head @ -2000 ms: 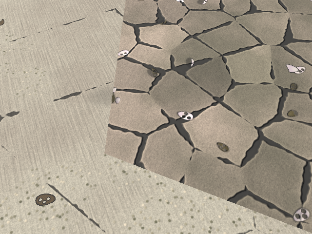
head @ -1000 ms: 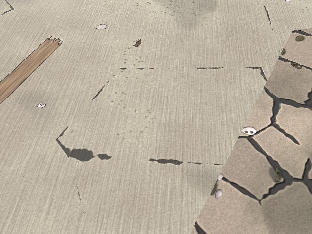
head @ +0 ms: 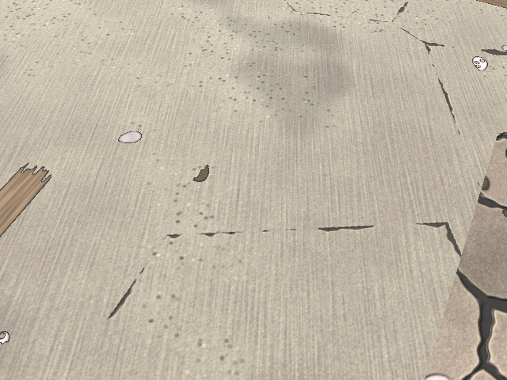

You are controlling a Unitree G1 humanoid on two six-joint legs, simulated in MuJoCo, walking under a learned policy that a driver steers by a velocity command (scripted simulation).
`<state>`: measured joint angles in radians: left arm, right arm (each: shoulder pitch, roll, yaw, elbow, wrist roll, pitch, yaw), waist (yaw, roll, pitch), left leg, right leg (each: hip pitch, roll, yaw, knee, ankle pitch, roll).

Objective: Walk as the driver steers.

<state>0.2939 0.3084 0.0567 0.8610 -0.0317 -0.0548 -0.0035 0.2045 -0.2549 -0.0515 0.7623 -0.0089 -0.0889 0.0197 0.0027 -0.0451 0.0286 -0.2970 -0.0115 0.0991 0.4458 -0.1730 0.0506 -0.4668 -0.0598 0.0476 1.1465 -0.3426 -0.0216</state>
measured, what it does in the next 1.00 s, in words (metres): walks ahead, turning right: right foot, then left foot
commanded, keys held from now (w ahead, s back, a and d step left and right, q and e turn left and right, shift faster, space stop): w+e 0.32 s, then no key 0.68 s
